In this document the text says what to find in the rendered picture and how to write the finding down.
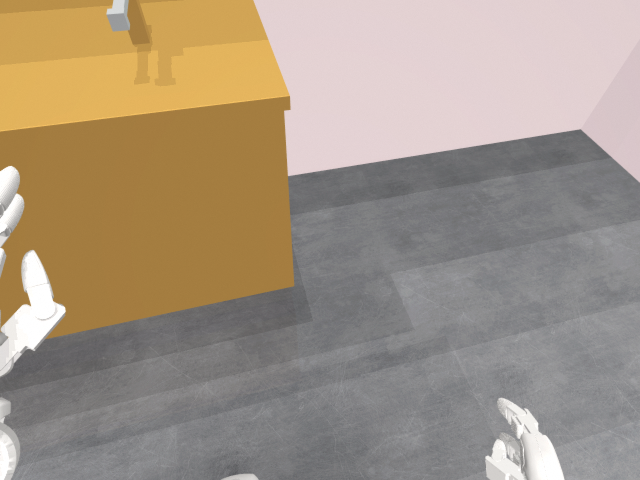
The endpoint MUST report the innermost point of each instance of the tap lever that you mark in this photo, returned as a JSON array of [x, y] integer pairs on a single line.
[[117, 15]]

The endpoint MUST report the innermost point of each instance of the counter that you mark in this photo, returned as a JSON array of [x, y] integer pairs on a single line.
[[152, 161]]

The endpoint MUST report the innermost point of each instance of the left robot forearm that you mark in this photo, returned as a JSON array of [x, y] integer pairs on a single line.
[[9, 444]]

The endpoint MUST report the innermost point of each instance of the robot left hand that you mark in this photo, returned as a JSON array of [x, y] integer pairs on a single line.
[[29, 325]]

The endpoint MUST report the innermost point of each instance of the robot right hand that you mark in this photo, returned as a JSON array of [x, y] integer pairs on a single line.
[[534, 457]]

